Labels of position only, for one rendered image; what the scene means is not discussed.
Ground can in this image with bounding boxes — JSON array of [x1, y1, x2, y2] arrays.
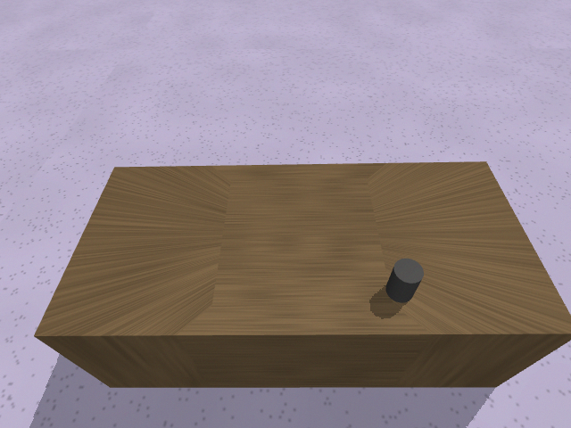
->
[[385, 259, 424, 303]]

